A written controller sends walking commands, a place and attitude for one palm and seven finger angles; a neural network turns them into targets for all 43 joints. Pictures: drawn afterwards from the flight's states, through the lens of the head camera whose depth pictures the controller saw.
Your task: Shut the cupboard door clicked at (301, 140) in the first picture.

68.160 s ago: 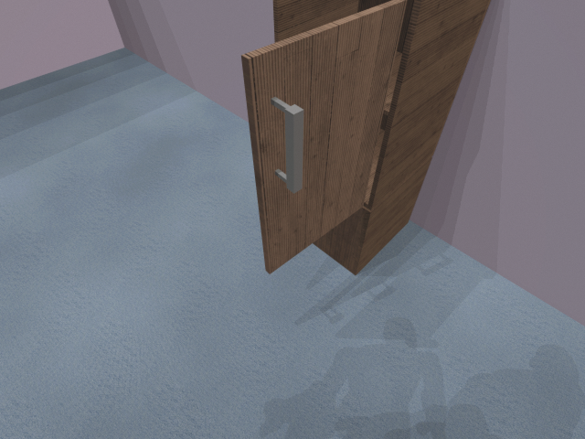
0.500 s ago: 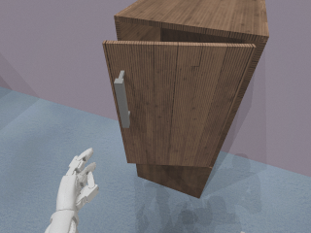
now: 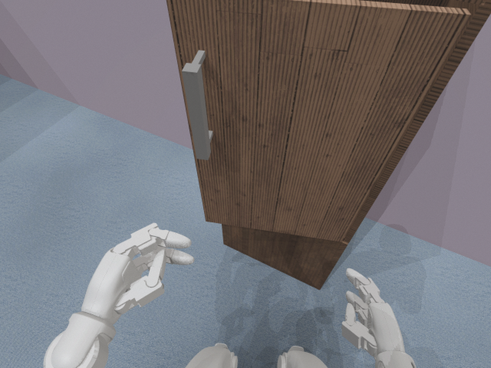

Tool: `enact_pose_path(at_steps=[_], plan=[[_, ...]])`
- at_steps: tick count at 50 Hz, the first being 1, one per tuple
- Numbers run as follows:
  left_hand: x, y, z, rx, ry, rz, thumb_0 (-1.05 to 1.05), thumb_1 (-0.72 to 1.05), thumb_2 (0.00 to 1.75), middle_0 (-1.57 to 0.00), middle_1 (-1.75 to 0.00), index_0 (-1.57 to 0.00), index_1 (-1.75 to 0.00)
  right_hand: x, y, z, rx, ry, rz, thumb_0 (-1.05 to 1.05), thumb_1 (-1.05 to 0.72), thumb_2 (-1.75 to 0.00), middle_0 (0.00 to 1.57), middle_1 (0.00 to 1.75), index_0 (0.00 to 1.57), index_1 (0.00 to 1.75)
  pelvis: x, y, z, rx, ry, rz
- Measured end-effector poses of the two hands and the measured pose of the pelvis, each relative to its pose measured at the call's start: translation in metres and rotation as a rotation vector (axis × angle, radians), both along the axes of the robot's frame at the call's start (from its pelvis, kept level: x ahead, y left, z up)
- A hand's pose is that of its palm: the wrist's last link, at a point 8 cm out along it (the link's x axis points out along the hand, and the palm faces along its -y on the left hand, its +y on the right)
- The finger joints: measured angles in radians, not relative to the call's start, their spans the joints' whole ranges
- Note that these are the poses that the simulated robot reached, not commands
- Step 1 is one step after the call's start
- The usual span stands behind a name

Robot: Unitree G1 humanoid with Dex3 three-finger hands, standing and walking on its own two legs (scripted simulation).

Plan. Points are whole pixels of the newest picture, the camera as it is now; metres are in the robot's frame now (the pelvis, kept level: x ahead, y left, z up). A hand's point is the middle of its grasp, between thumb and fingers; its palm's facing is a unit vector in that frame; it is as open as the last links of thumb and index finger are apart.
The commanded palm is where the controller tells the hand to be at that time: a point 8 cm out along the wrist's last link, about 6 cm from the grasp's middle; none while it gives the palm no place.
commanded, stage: raise the hand and make a fist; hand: left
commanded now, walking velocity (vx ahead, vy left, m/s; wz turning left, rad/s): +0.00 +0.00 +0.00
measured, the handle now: (202, 109) +0.49 +0.12 +0.16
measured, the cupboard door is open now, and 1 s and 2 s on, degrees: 18 18 18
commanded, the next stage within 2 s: bring the fist close to the handle in 1.20 s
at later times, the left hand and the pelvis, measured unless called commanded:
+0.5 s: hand (114, 236) +0.25 +0.19 +0.14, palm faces +0.01 -1.00 -0.06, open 3.1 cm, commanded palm +0.23 +0.24 +0.13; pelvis +0.04 +0.01 +0.03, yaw +0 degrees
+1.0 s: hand (112, 224) +0.26 +0.20 +0.15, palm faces -0.08 -1.00 -0.03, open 3.1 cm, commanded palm +0.24 +0.26 +0.16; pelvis +0.04 +0.02 +0.05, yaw +0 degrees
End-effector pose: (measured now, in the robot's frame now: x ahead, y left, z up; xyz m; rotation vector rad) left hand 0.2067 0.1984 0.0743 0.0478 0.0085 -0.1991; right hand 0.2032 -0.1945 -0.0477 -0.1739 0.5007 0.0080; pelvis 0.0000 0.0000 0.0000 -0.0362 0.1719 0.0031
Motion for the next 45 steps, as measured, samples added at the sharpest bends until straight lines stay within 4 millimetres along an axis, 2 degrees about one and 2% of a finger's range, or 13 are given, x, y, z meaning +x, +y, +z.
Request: enact_pose_path(at_steps=[2, 4, 7, 10, 13, 17, 20, 26, 30, 35, 42, 45], plan=[[0.008, 0.003, -0.007, -0.004, 0.125, 0.014, 0.02, 0.90, 0.90, -0.72, -0.87, -0.72, -0.87, -0.012, -0.004, 0.000, 0.018, 0.053, -0.046, 0.01, -0.90, -0.89, 0.20, 0.30, 0.20, 0.30, 0.008, -0.002, 0.008, 0.009, -0.004, -0.012], [0.009, 0.015, -0.003, -0.016, 0.175, 0.096, 0.02, 0.90, 0.90, -0.76, -0.91, -0.76, -0.91, -0.022, -0.011, 0.001, 0.017, 0.096, -0.089, 0.01, -0.90, -0.89, 0.20, 0.30, 0.20, 0.30, 0.017, -0.003, 0.015, 0.012, -0.010, -0.022], [0.005, 0.038, 0.018, -0.006, 0.116, 0.239, 0.02, 0.90, 0.90, -0.81, -0.97, -0.81, -0.97, -0.032, -0.024, 0.002, -0.011, 0.144, -0.123, 0.01, -0.90, -0.89, 0.20, 0.30, 0.20, 0.30, 0.029, -0.004, 0.022, 0.012, -0.014, -0.024], [0.002, 0.051, 0.037, 0.027, 0.007, 0.289, 0.02, 0.90, 0.90, -0.87, -1.03, -0.87, -1.03, -0.033, -0.037, 0.000, -0.058, 0.173, -0.109, 0.01, -0.90, -0.90, 0.20, 0.30, 0.20, 0.30, 0.034, -0.004, 0.023, 0.007, -0.009, -0.010], [0.004, 0.045, 0.039, 0.018, -0.028, 0.226, 0.02, 0.90, 0.90, -0.92, -1.09, -0.92, -1.09, -0.028, -0.048, -0.001, -0.095, 0.177, -0.098, 0.01, -0.90, -0.90, 0.20, 0.30, 0.20, 0.30, 0.035, -0.001, 0.022, 0.001, -0.002, 0.001], [0.012, 0.027, 0.025, -0.010, 0.049, 0.097, 0.02, 0.90, 0.90, -0.99, -1.17, -1.00, -1.17, -0.016, -0.054, 0.007, -0.116, 0.137, -0.119, 0.01, -0.90, -0.90, 0.20, 0.30, 0.20, 0.30, 0.036, 0.002, 0.024, 0.001, -0.001, -0.001], [0.018, 0.029, 0.030, 0.004, 0.055, 0.087, 0.02, 0.90, 0.90, -1.05, -1.23, -1.05, -1.23, -0.005, -0.051, 0.019, -0.113, 0.088, -0.134, 0.01, -0.90, -0.90, 0.20, 0.30, 0.20, 0.30, 0.039, 0.003, 0.027, 0.004, -0.015, -0.010], [0.025, 0.053, 0.068, 0.001, -0.091, 0.215, 0.02, 0.90, 0.90, -1.16, -1.35, -1.16, -1.35, 0.016, -0.030, 0.037, -0.074, 0.009, -0.094, 0.01, -0.90, -0.90, 0.20, 0.30, 0.20, 0.30, 0.044, 0.006, 0.035, -0.001, -0.051, -0.004], [0.030, 0.050, 0.069, -0.004, -0.058, 0.180, 0.02, 0.90, 0.90, -1.22, -1.42, -1.23, -1.42, 0.021, -0.015, 0.040, -0.053, -0.002, -0.050, 0.01, -0.90, -0.90, 0.20, 0.30, 0.20, 0.30, 0.043, 0.010, 0.039, -0.006, -0.069, 0.005], [0.034, 0.044, 0.065, 0.013, 0.031, 0.118, 0.02, 0.90, 0.90, -1.27, -1.47, -1.27, -1.47, 0.018, -0.005, 0.043, -0.045, 0.008, -0.036, 0.01, -0.90, -0.90, 0.20, 0.30, 0.20, 0.30, 0.042, 0.013, 0.044, -0.003, -0.090, 0.002], [0.040, 0.069, 0.098, 0.016, -0.098, 0.201, 0.02, 0.90, 0.90, -1.29, -1.50, -1.30, -1.49, 0.006, -0.004, 0.043, -0.053, 0.043, -0.032, 0.01, -0.90, -0.90, 0.20, 0.30, 0.20, 0.30, 0.040, 0.015, 0.050, -0.003, -0.122, 0.006], [0.043, 0.069, 0.098, 0.001, -0.078, 0.189, 0.02, 0.90, 0.90, -1.30, -1.50, -1.30, -1.50, 0.001, -0.006, 0.042, -0.054, 0.054, -0.041, 0.01, -0.90, -0.90, 0.20, 0.30, 0.20, 0.30, 0.038, 0.017, 0.052, -0.003, -0.127, 0.007]])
